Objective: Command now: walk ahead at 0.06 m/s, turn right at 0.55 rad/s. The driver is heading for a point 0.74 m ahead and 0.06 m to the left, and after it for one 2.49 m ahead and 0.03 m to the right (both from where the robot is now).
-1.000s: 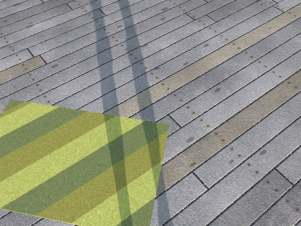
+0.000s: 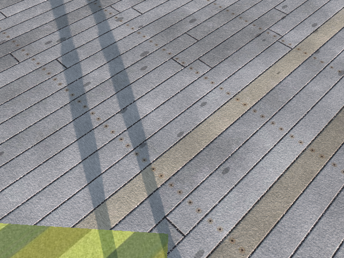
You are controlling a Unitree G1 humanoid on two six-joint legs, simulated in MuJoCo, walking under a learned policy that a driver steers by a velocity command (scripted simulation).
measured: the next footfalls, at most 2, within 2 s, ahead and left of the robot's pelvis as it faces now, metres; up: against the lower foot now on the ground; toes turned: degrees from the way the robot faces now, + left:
right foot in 0.22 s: +0.05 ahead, -0.15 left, +0.00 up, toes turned -6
left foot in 0.70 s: +0.01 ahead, +0.09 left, +0.00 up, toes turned +10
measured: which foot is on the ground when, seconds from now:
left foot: down 0.00-0.22, up 0.24-0.68, down 0.70-1.00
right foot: up 0.00-0.20, down 0.22-0.70, up 0.72-1.00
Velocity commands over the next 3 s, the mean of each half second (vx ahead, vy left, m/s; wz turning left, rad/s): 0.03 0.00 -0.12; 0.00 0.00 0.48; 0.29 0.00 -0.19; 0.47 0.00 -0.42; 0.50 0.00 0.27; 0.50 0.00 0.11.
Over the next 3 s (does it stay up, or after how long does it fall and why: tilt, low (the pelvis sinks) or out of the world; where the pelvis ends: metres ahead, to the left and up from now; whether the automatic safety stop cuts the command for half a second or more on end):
stays up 0.92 0.05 0.01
